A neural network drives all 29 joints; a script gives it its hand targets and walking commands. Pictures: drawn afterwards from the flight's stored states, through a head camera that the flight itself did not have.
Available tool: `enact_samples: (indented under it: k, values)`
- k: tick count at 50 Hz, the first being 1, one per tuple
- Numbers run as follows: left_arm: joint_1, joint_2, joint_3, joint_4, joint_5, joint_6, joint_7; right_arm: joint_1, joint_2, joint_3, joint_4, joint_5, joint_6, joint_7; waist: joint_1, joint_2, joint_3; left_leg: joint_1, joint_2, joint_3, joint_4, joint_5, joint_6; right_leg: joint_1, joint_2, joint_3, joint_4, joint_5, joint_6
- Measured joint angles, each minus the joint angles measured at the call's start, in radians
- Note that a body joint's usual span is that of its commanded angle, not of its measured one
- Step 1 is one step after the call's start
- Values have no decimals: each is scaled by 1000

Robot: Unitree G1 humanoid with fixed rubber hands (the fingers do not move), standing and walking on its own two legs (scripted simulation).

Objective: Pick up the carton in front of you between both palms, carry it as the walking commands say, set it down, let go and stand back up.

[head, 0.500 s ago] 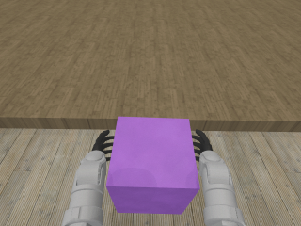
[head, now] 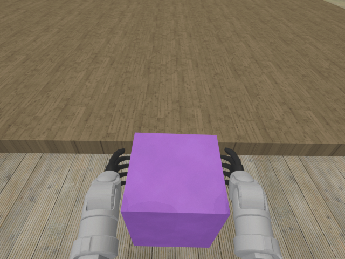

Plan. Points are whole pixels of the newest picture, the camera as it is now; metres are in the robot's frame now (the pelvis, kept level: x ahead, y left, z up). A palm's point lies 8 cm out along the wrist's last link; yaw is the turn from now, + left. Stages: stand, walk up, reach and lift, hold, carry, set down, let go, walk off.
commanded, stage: carry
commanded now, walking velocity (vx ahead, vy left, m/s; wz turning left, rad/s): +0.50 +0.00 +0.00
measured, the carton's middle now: (173, 192) +0.29 +0.00 -0.03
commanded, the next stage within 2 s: none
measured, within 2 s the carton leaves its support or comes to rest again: neither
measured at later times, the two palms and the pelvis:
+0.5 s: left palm (117, 136) +0.39 +0.15 +0.08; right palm (228, 136) +0.40 -0.15 +0.08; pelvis +0.13 +0.00 -0.01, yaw -2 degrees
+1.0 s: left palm (149, 72) +0.69 +0.09 +0.11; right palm (230, 73) +0.70 -0.21 +0.11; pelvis +0.41 -0.07 +0.00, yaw +0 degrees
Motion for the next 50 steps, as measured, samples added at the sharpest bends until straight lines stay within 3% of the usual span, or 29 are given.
enact_samples:
  k: [5,7,9,13,16,19,22,26,29,36,38,39,41,44,46,50]
  values:
    - [14,5,-2,-40,-28,17,9,6,-1,23,-34,19,21,-16,14,11,-98,-119,7,25,78,-116,2,-155,-15,-29,147,-186,8]
    - [17,15,-11,-78,-53,33,13,8,-1,41,-75,31,41,-26,21,22,-123,-154,20,35,101,-86,3,-183,-20,-74,153,-180,8]
    - [19,18,-28,-109,-80,58,25,26,-7,52,-134,50,76,-36,17,39,-146,-190,35,25,161,-140,2,-185,-7,-92,130,-111,-7]
    - [31,6,-77,-181,-100,153,58,66,-44,68,-236,110,178,-53,6,12,-188,-304,43,105,353,-244,5,-170,-27,-116,75,-67,-35]
    - [50,14,-99,-261,-118,238,80,54,-64,86,-278,151,257,-64,-2,-8,-201,-338,39,158,308,-217,0,-140,-47,-112,5,-61,-27]
    - [61,20,-108,-356,-132,308,95,48,-68,102,-341,175,314,-74,-1,-20,-204,-308,27,210,138,-141,-5,-119,-60,-108,-7,-82,-16]
    - [84,25,-91,-450,-149,357,98,48,-33,104,-401,171,350,-79,8,-24,-208,-257,22,251,37,11,26,-160,-73,-109,152,-188,-9]
    - [140,23,-70,-502,-177,412,96,109,-20,154,-451,156,400,-94,10,7,-217,-222,43,268,68,-75,56,-346,-72,-148,484,-283,-22]
    - [150,23,-87,-526,-182,442,96,137,-25,157,-506,166,441,-103,-3,24,-195,-142,51,262,-9,-78,36,-454,-89,-175,497,-191,-13]
    - [117,20,-94,-587,-180,461,96,107,-21,137,-580,179,469,-108,-28,27,-162,39,75,252,-72,-169,-20,-496,-101,-243,182,41,0]
    - [102,19,-91,-590,-178,467,96,94,-19,128,-586,179,475,-108,-30,30,-161,65,96,241,1,-249,-44,-444,-86,-283,114,47,-13]
    - [90,17,-93,-581,-177,463,96,85,-23,120,-587,180,477,-108,-26,41,-158,50,121,232,90,-302,-48,-431,-76,-303,125,87,-38]
    - [64,12,-103,-543,-169,453,96,75,-36,102,-577,187,478,-108,-13,52,-144,-73,144,172,397,-308,-32,-432,-71,-326,206,38,-86]
    - [59,11,-105,-559,-170,468,103,61,-30,86,-588,193,495,-109,-2,35,-105,-291,115,121,739,-238,6,-366,-72,-336,164,-9,-92]
    - [64,12,-95,-607,-179,476,105,53,-10,83,-620,190,498,-110,7,28,-84,-399,116,127,774,-159,20,-308,-64,-335,97,-7,-88]
    - [41,8,-70,-696,-195,484,107,20,-5,98,-690,189,499,-110,25,17,-70,-530,121,145,641,-64,20,-193,-53,-321,-21,-13,-79]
